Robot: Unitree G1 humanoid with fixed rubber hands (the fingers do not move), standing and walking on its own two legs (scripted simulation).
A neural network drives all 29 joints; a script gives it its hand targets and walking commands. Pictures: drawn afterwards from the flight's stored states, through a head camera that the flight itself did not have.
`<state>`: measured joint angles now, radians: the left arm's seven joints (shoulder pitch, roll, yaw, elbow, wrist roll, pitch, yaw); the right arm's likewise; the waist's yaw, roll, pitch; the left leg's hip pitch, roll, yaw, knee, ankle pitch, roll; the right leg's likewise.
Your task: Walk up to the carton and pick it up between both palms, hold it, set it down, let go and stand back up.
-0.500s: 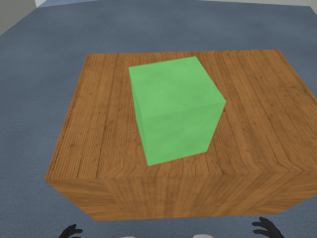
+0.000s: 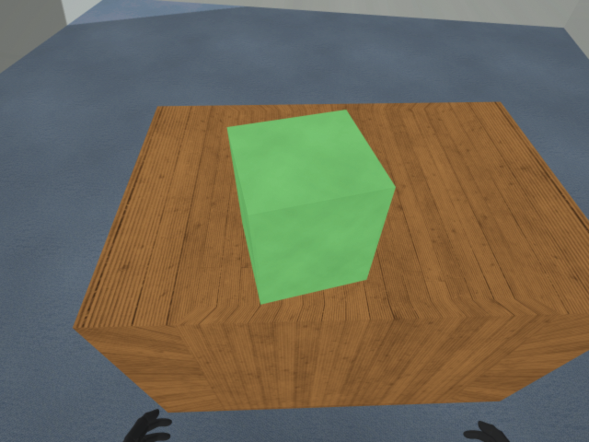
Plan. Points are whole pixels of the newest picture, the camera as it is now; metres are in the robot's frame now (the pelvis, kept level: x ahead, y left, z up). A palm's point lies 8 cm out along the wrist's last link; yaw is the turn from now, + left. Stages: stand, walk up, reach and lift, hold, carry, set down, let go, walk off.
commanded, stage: walk up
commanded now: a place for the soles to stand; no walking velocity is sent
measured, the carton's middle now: (302, 209) +0.49 +0.01 +0.00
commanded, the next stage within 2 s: reach and lift in 0.52 s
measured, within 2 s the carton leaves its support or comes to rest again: neither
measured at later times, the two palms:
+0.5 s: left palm out of the picture +0.09 +0.26 -0.11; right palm out of the picture +0.09 -0.26 -0.10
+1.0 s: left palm (141, 427) +0.16 +0.24 -0.09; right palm (498, 409) +0.17 -0.25 -0.06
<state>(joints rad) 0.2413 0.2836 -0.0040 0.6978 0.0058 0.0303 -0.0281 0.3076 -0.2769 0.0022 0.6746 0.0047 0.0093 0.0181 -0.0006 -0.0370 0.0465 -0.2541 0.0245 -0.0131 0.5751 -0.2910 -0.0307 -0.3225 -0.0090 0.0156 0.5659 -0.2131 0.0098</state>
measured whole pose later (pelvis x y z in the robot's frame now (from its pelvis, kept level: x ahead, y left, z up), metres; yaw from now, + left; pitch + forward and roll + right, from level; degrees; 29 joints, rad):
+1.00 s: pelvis +0.02 -0.01 +0.01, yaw +3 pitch -4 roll +0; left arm 0.19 0.20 0.07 0.53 0.02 0.17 0.05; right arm 0.18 -0.22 -0.05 0.78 -0.01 -0.23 0.06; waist 0.01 -0.07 0.09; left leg -0.11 0.07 0.03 0.43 -0.25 -0.06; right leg -0.14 0.00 -0.01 0.47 -0.26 -0.02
